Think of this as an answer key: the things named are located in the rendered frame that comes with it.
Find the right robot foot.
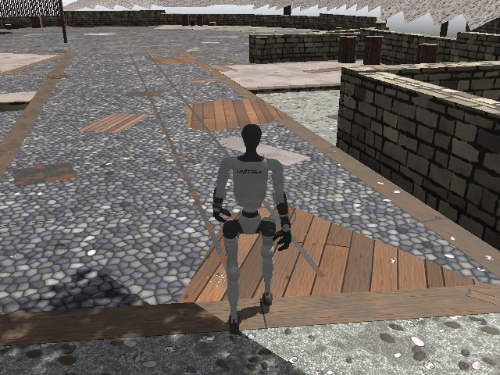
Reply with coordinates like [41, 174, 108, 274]
[262, 292, 273, 305]

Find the right robot forearm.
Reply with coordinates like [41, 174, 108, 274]
[277, 193, 291, 232]

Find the robot head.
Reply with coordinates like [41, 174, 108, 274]
[237, 124, 264, 162]

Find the robot left hand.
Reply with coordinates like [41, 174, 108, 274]
[213, 208, 231, 223]

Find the robot right upper arm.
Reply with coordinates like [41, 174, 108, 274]
[267, 158, 284, 204]

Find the left robot forearm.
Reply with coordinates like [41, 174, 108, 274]
[212, 187, 223, 212]

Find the robot right hand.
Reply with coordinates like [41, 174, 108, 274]
[273, 229, 291, 251]

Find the robot left upper arm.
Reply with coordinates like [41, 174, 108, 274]
[215, 157, 235, 198]

